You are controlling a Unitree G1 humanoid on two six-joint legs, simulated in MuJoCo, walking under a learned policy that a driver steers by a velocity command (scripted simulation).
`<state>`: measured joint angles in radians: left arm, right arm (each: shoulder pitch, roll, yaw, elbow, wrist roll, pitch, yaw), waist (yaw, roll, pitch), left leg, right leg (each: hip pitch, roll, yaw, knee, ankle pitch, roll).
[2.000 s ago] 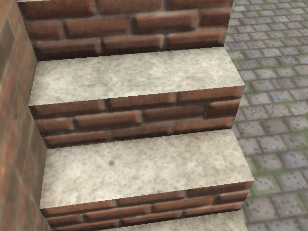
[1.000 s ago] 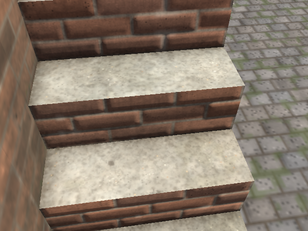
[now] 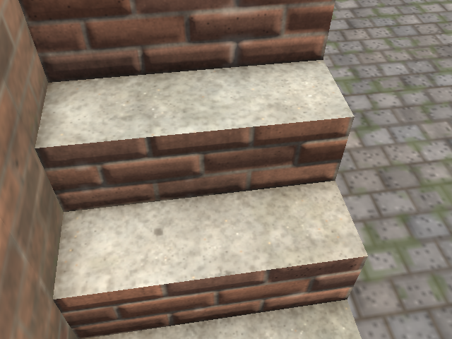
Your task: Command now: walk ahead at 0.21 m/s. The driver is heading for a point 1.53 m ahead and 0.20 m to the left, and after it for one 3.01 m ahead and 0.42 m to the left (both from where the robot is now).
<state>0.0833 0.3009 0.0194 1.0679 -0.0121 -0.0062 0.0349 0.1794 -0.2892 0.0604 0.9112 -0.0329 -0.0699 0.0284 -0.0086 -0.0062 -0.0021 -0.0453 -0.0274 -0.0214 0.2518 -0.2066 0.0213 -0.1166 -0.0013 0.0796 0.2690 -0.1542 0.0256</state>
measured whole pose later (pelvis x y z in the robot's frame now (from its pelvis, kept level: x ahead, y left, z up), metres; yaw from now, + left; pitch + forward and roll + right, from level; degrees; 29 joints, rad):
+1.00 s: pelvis +0.01 +0.00 +0.00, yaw +0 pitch +1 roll +0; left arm 0.02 0.28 -0.01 1.02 -0.01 -0.04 0.03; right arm 0.12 -0.29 0.07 0.86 -0.04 -0.10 0.03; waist 0.00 0.00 -0.03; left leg -0.01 -0.03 -0.03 0.19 -0.19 0.02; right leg -0.08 -0.01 0.08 0.21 -0.14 0.03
